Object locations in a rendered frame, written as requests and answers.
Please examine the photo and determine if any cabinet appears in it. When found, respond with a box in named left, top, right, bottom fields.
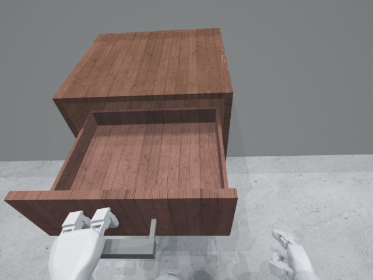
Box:
left=52, top=28, right=233, bottom=161

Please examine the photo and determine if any left robot shin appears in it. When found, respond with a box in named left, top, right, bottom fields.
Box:
left=168, top=272, right=178, bottom=278

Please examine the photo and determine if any robot left hand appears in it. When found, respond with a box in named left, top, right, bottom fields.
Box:
left=48, top=207, right=119, bottom=280

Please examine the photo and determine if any robot right hand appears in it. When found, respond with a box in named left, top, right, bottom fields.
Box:
left=269, top=229, right=315, bottom=280

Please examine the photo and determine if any handle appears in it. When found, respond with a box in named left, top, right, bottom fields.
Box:
left=100, top=219, right=157, bottom=259

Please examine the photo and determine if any drawer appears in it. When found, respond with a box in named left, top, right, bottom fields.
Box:
left=4, top=107, right=238, bottom=236

